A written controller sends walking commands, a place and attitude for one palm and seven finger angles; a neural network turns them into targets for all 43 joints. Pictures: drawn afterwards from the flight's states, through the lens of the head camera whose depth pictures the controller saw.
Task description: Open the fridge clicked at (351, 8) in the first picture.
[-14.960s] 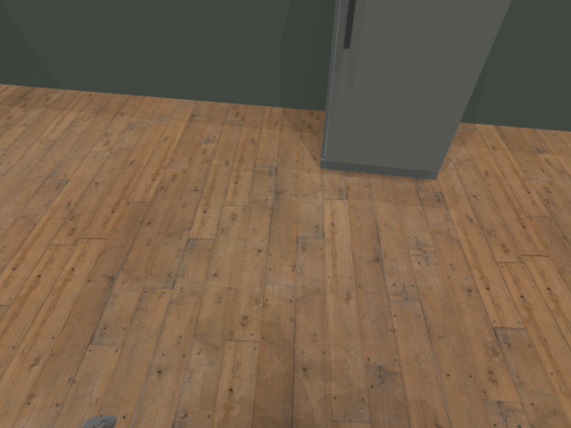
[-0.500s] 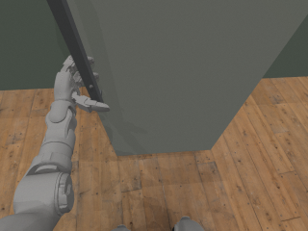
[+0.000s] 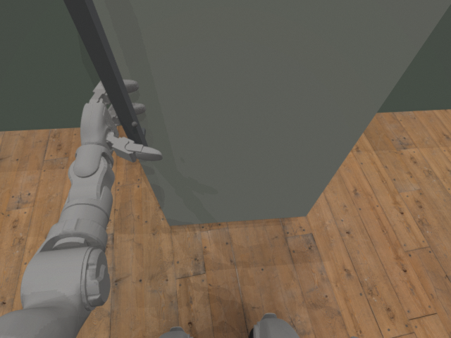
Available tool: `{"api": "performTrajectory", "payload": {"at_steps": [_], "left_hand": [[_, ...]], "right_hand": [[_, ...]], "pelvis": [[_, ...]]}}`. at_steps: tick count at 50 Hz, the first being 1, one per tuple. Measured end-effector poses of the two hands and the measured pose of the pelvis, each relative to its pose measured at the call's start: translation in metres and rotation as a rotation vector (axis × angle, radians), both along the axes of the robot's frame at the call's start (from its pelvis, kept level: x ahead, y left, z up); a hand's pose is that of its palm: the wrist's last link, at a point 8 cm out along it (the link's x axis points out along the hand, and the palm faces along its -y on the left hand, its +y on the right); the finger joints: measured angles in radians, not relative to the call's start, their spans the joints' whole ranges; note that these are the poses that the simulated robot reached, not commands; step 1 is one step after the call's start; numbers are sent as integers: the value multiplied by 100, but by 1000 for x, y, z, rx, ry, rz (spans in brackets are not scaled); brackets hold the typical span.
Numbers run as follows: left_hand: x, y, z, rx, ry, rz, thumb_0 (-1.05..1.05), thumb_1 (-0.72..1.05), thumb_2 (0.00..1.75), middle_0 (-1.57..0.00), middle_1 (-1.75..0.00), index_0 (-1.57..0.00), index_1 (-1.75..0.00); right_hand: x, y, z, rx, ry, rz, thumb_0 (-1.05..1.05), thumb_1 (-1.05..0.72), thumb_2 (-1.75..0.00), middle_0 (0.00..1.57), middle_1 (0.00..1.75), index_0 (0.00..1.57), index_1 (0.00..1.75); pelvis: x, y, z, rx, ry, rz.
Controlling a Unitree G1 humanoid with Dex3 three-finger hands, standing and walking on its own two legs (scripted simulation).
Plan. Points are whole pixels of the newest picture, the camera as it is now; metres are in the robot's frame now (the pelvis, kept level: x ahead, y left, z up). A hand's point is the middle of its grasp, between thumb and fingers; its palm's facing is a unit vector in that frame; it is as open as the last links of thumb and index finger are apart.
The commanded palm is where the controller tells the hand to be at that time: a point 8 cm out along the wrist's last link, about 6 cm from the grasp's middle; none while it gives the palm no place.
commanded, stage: slide the fingers in behind the handle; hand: left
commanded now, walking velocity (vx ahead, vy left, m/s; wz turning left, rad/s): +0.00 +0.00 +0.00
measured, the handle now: (107, 53) +0.52 +0.17 +0.20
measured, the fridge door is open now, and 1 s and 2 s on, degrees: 0 0 0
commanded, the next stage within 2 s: grip the handle and tug to test in 0.52 s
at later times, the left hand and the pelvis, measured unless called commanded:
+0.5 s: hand (132, 126) +0.46 +0.15 +0.09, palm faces +0.02 -1.00 +0.00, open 14.1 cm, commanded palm +0.43 +0.20 +0.09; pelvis +0.00 +0.01 +0.00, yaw +0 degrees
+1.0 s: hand (132, 125) +0.47 +0.15 +0.09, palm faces +0.02 -1.00 +0.00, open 10.6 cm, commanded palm +0.43 +0.20 +0.09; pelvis +0.00 +0.01 +0.00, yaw +0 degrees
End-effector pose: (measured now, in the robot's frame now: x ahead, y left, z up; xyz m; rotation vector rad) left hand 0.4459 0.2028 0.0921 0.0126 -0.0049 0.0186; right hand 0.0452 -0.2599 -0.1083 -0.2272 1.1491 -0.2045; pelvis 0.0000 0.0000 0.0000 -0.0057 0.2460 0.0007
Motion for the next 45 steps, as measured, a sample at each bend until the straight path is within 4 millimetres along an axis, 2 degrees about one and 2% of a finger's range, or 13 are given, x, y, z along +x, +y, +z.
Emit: {"api": "performTrajectory", "payload": {"at_steps": [15,34,39,45], "left_hand": [[-5,-1,1,-6,-6,8,-1,-50,30,-30,-120,-29,-120],[-8,3,1,-7,-14,2,-1,-50,31,-30,-120,-29,-119],[-7,5,0,-11,-9,7,-1,-42,34,-31,-121,-30,-120],[-4,3,-1,-5,-6,1,-1,-22,43,-33,-124,-33,-124]], "right_hand": [[-13,9,-1,16,11,-12,1,-90,-89,20,30,20,30],[-2,11,2,6,-18,3,1,-90,-89,20,30,20,30],[-1,12,2,5,-16,4,1,-90,-89,20,30,20,30],[-2,12,0,5,-5,8,1,-90,-89,20,30,20,30]], "pelvis": [[-3,5,0,0,-6,-9],[-3,9,0,-3,-8,-7],[-3,9,0,-4,-6,-6],[-2,9,-1,-5,0,-1]]}}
